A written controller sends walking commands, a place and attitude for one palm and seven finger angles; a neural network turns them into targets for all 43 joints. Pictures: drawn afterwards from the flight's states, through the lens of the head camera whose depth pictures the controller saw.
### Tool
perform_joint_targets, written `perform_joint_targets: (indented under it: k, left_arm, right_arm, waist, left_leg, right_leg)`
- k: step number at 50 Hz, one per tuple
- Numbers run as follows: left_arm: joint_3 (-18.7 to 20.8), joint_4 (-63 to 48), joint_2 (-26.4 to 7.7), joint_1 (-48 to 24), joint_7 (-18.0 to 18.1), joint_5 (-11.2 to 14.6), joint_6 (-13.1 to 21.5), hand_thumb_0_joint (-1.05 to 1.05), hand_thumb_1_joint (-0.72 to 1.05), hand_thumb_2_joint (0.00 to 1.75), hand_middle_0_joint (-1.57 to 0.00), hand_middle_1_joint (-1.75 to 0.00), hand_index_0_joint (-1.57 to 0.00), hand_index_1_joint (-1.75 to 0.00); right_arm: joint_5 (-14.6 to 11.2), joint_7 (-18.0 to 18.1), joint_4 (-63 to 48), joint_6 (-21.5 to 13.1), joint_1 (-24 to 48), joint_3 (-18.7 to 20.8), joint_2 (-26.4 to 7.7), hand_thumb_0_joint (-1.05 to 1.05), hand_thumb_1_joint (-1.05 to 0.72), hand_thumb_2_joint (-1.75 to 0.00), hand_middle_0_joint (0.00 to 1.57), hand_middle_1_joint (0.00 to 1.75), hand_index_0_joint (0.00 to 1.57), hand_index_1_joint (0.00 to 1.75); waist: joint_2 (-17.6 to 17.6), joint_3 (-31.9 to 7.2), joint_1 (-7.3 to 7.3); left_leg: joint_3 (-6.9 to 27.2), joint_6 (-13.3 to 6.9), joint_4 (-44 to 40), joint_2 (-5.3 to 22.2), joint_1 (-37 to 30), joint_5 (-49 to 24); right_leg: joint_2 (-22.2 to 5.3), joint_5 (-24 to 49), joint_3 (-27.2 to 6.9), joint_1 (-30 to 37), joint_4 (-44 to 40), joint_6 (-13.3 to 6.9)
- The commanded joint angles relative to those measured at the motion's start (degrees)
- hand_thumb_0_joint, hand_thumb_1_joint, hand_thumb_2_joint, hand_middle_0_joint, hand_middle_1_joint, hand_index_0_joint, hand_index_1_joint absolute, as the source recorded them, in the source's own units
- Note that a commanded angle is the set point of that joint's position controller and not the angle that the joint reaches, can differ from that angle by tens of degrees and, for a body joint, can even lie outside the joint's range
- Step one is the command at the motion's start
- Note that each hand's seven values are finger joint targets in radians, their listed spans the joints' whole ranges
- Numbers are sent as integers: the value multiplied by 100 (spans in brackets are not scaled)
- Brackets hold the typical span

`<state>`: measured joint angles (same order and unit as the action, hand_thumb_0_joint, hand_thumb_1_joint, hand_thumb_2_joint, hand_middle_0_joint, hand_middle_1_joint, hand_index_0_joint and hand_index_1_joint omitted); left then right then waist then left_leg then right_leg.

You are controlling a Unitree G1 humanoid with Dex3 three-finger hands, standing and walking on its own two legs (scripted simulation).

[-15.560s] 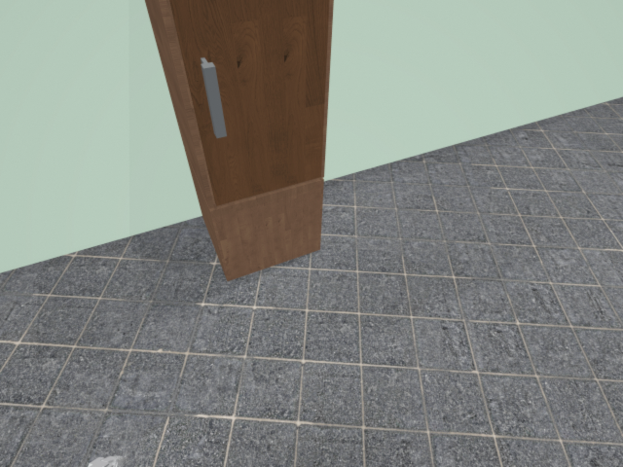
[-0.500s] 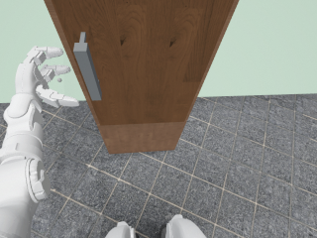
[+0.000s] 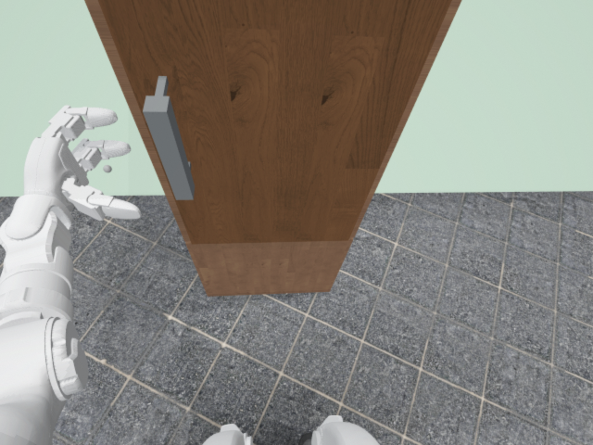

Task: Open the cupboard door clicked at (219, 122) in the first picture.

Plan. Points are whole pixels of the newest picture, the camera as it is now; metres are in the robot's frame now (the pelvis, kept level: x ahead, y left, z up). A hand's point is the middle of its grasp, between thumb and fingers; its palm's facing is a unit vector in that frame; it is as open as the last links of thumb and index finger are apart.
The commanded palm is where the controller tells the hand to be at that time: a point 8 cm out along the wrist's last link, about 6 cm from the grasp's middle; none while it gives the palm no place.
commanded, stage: move the hooked fingers beside the handle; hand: left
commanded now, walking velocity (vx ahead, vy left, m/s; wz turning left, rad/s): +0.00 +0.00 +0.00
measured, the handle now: (174, 143) +0.51 +0.15 +0.06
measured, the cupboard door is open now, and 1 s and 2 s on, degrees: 0 0 0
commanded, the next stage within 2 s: slide the fingers in behind the handle in 0.28 s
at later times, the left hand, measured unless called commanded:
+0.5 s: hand (116, 168) +0.46 +0.22 +0.07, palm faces +0.00 -1.00 +0.00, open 14.0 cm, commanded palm +0.44 +0.26 +0.07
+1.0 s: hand (147, 169) +0.47 +0.18 +0.06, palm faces +0.01 -1.00 +0.01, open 14.0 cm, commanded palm +0.44 +0.23 +0.07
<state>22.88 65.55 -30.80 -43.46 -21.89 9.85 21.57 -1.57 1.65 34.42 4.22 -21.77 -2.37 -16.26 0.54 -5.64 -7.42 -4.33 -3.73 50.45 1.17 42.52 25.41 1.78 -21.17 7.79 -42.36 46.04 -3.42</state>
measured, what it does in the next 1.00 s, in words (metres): stands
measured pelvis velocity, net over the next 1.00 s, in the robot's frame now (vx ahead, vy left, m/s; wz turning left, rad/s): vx -0.01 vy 0.01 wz -0.01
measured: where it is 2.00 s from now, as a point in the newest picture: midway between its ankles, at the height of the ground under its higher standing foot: outside the picture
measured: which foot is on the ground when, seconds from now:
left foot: down 0.00-1.00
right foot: down 0.00-1.00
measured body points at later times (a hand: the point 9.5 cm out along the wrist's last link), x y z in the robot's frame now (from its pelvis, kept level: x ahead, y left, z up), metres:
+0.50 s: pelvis +0.00 +0.01 +0.00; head +0.10 +0.02 +0.44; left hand +0.46 +0.27 +0.08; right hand +0.01 -0.26 -0.11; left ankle -0.02 +0.07 -0.69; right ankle +0.01 -0.09 -0.69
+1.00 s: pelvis -0.01 +0.01 -0.01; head +0.09 +0.02 +0.43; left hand +0.46 +0.24 +0.07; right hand +0.01 -0.26 -0.12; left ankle -0.02 +0.07 -0.69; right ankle +0.01 -0.09 -0.69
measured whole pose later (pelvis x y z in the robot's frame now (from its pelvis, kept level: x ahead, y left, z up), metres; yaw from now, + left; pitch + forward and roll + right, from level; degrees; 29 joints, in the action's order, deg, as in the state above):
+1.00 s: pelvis -0.01 +0.01 -0.01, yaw +0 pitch +17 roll -2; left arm 20.4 65.4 -23.7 -45.5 -12.5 7.2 24.2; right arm -0.6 -0.1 35.2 2.8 -22.2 -2.0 -15.3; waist 1.0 -5.7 -8.1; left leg -5.4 -4.4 52.4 0.5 44.4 25.6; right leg 1.0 -21.5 6.7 -45.0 49.0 -2.8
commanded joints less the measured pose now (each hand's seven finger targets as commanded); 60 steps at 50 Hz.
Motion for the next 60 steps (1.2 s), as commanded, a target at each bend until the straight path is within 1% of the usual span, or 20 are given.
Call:
perform_joint_targets:
  k: [1, 3, 6, 7, 8, 12, 14, 16, 19, 23, 26, 30, 33, 35, 40, 45, 49, 50, 56, 60]
  left_arm:
    - [165, -1170, -1391, -2253, 58, 63, 303, 0, -50, 30, -30, -120, -30, -120]
    - [221, -1507, -1439, -2494, 144, 82, 487, 0, -50, 30, -30, -120, -30, -120]
    - [385, -1617, -1617, -2636, 287, 29, 677, 0, -50, 30, -30, -120, -30, -120]
    - [348, -1638, -1627, -2786, 296, 21, 688, 0, -50, 30, -30, -120, -30, -120]
    - [471, -1474, -1757, -2634, 312, -36, 656, 0, -50, 30, -30, -120, -30, -120]
    - [160, -1174, -1411, -2401, 253, -98, 438, 0, -50, 30, -30, -120, -30, -120]
    - [227, -1040, -1487, -2254, 202, -61, 343, 0, -50, 30, -30, -120, -30, -120]
    - [268, -1134, -1497, -2218, 157, 12, 344, 0, -50, 30, -30, -120, -30, -120]
    - [318, -1514, -1451, -2103, 123, 91, 481, 0, -50, 30, -30, -120, -30, -120]
    - [-57, -1452, -916, -2197, 175, 121, 504, 0, -50, 30, -30, -120, -30, -120]
    - [38, -1168, -1039, -2181, 301, 80, 417, 0, -50, 30, -30, -120, -30, -120]
    - [239, -1626, -1292, -2370, 502, -47, 574, 0, -50, 30, -30, -120, -30, -120]
    - [67, -1711, -1074, -2393, 583, -92, 702, 0, -50, 30, -30, -120, -30, -120]
    - [58, -1390, -986, -2327, 628, -82, 674, 0, -50, 30, -30, -120, -30, -120]
    - [-270, -1259, -569, -2491, 716, -133, 598, 0, -50, 30, -30, -120, -30, -120]
    - [-286, -1091, -486, -2666, 875, -165, 612, 0, -50, 30, -30, -120, -30, -120]
    - [-6, -1404, -775, -2684, 1012, -205, 771, 0, -50, 30, -30, -120, -30, -120]
    - [-181, -1475, -575, -2696, 1017, -218, 798, 0, -50, 30, -30, -120, -30, -120]
    - [-332, -1357, -356, -2664, 1024, -211, 747, 0, -50, 30, -30, -120, -30, -120]
    - [-284, -1334, -330, -2453, 1096, -197, 686, 0, -50, 30, -30, -120, -30, -120]
  right_arm:
    - [35, 98, -302, -115, -807, 373, -1024, 0, -90, -90, 20, 30, 20, 30]
    - [60, 71, -319, -137, -809, 364, -999, 0, -90, -90, 20, 30, 20, 30]
    - [70, 43, -317, -162, -746, 362, -974, 0, -90, -90, 20, 30, 20, 30]
    - [77, 46, -303, -152, -762, 350, -987, 0, -90, -90, 20, 30, 20, 30]
    - [71, 47, -288, -137, -770, 357, -986, 0, -90, -90, 20, 30, 20, 30]
    - [46, 37, -342, -108, -725, 323, -968, 0, -90, -90, 20, 30, 20, 30]
    - [34, 41, -353, -82, -748, 331, -1003, 0, -90, -90, 20, 30, 20, 30]
    - [34, 52, -386, -90, -753, 341, -1010, 0, -90, -90, 20, 30, 20, 30]
    - [48, 24, -404, -86, -775, 369, -986, 0, -90, -90, 20, 30, 20, 30]
    - [40, -5, -332, -84, -770, 376, -941, 0, -90, -90, 20, 30, 20, 30]
    - [23, 13, -294, -90, -776, 381, -987, 0, -90, -90, 20, 30, 20, 30]
    - [67, 1, -307, -139, -807, 390, -952, 0, -90, -90, 20, 30, 20, 30]
    - [81, -34, -298, -157, -796, 377, -908, 0, -90, -90, 20, 30, 20, 30]
    - [72, -44, -262, -162, -778, 387, -923, 0, -90, -90, 20, 30, 20, 30]
    - [71, -64, -243, -194, -759, 395, -924, 0, -90, -90, 20, 30, 20, 30]
    - [88, -77, -223, -226, -786, 389, -928, 0, -90, -90, 20, 30, 20, 30]
    - [120, -104, -238, -252, -822, 410, -917, 0, -90, -90, 20, 30, 20, 30]
    - [116, -115, -256, -253, -793, 390, -878, 0, -90, -90, 20, 30, 20, 30]
    - [93, -125, -207, -235, -748, 407, -850, 0, -90, -90, 20, 30, 20, 30]
    - [88, -139, -220, -234, -758, 406, -839, 0, -90, -90, 20, 30, 20, 30]
  waist:
    - [553, -2124, -99]
    - [711, -2532, -87]
    - [810, -2722, -24]
    - [731, -2687, -100]
    - [730, -2716, -30]
    - [803, -2346, -78]
    - [599, -2280, -75]
    - [461, -2359, -39]
    - [748, -2660, 53]
    - [629, -2297, -98]
    - [280, -1935, -125]
    - [765, -2417, 28]
    - [896, -2503, -18]
    - [533, -2194, -58]
    - [724, -2131, -124]
    - [402, -2106, -175]
    - [559, -2601, -28]
    - [602, -2617, -62]
    - [459, -2327, -133]
    - [445, -2295, -35]
  left_leg:
    - [683, 115, -444, 10, -1343, -2415]
    - [735, 158, -354, 32, -1663, -2830]
    - [748, 190, -306, 21, -1652, -2800]
    - [788, 186, -281, 37, -1694, -2978]
    - [759, 186, -277, 39, -1654, -2975]
    - [747, 173, -340, 35, -1534, -2887]
    - [711, 163, -387, 37, -1366, -2708]
    - [699, 150, -409, 25, -1280, -2614]
    - [725, 191, -403, 56, -1677, -2999]
    - [759, 187, -443, 79, -1710, -2798]
    - [746, 157, -535, 44, -1292, -2165]
    - [771, 215, -509, 31, -1648, -2521]
    - [821, 276, -450, 70, -1892, -2838]
    - [810, 248, -476, 68, -1615, -2506]
    - [864, 272, -496, 68, -1754, -2396]
    - [895, 258, -488, 55, -1584, -2179]
    - [845, 274, -405, 27, -1707, -2525]
    - [845, 281, -396, 28, -1746, -2633]
    - [756, 227, -419, 3, -1498, -2296]
    - [742, 232, -444, -12, -1479, -2350]
  right_leg:
    - [13, 1871, -734, 957, -299, 202]
    - [38, 2080, -730, 932, -185, 206]
    - [42, 2053, -757, 1057, -124, 204]
    - [54, 2149, -722, 1002, -80, 193]
    - [59, 2169, -752, 1065, -89, 208]
    - [45, 2032, -700, 913, -151, 197]
    - [50, 2027, -707, 1019, -193, 216]
    - [39, 2047, -725, 1172, -213, 215]
    - [66, 2153, -700, 1147, -197, 190]
    - [95, 1880, -646, 811, -268, 205]
    - [69, 1549, -649, 819, -321, 204]
    - [54, 1688, -668, 912, -225, 172]
    - [81, 1727, -639, 730, -175, 172]
    - [89, 1590, -630, 723, -216, 183]
    - [72, 1388, -594, 431, -208, 172]
    - [68, 1308, -588, 412, -165, 184]
    - [67, 1616, -649, 718, -87, 182]
    - [65, 1677, -645, 701, -70, 186]
    - [68, 1653, -673, 764, -165, 200]
    - [66, 1683, -653, 829, -166, 181]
